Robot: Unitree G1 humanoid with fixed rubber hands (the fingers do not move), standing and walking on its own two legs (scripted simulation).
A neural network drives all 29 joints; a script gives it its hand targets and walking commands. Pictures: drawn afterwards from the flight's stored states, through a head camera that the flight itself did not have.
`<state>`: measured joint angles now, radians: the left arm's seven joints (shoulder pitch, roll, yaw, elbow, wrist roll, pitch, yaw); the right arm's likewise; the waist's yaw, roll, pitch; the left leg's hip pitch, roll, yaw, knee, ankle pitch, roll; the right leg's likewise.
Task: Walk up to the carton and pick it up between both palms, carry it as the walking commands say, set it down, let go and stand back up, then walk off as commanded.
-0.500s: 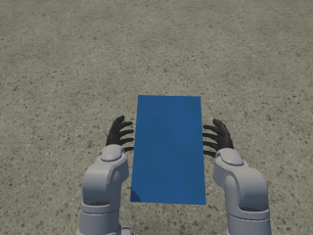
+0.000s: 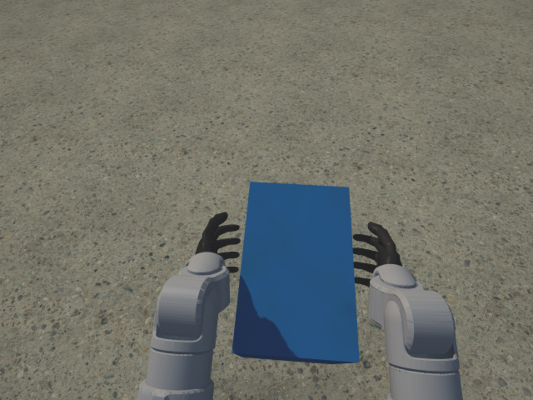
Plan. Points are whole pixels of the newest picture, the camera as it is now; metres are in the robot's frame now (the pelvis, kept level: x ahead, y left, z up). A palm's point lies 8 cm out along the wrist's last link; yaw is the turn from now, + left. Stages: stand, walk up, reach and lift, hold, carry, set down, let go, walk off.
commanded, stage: carry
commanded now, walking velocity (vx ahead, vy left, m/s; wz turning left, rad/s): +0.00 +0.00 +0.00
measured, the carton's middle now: (292, 277) +0.34 -0.01 -0.02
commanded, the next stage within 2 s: none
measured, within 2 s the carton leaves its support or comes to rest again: neither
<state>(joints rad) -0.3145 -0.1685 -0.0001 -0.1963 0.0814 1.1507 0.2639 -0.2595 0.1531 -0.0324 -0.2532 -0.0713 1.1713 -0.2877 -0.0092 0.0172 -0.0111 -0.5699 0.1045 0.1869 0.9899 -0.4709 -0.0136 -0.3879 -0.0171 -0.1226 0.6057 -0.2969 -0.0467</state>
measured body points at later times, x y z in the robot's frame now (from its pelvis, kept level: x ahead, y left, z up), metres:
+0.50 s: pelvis -0.05 +0.08 +0.00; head -0.07 +0.08 +0.45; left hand +0.25 +0.18 +0.10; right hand +0.23 -0.07 +0.10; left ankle +0.02 +0.18 -0.73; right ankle -0.04 -0.06 -0.73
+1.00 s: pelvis -0.07 +0.08 +0.00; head -0.08 +0.08 +0.45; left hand +0.25 +0.18 +0.10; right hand +0.23 -0.06 +0.10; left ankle +0.02 +0.18 -0.73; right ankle -0.04 -0.06 -0.73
